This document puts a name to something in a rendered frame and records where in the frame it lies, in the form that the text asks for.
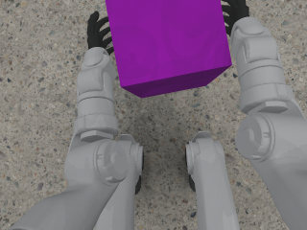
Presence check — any right robot hand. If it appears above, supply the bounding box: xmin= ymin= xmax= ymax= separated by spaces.
xmin=221 ymin=0 xmax=249 ymax=37

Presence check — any left robot thigh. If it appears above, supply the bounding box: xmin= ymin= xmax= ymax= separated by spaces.
xmin=94 ymin=140 xmax=143 ymax=230

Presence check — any robot right upper arm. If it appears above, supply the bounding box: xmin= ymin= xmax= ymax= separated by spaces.
xmin=235 ymin=112 xmax=307 ymax=230

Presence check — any robot left upper arm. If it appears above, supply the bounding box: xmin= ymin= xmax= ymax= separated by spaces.
xmin=9 ymin=138 xmax=130 ymax=230

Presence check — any right robot forearm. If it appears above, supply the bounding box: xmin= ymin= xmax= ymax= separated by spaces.
xmin=230 ymin=16 xmax=307 ymax=121

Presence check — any left robot hand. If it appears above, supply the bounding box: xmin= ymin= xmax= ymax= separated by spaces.
xmin=86 ymin=11 xmax=114 ymax=55

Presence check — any carton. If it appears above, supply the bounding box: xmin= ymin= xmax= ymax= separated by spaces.
xmin=105 ymin=0 xmax=232 ymax=99

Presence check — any left robot forearm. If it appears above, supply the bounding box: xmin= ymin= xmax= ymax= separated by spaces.
xmin=67 ymin=47 xmax=119 ymax=155

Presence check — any robot right shin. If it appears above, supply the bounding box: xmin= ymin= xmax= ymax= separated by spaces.
xmin=191 ymin=131 xmax=225 ymax=182

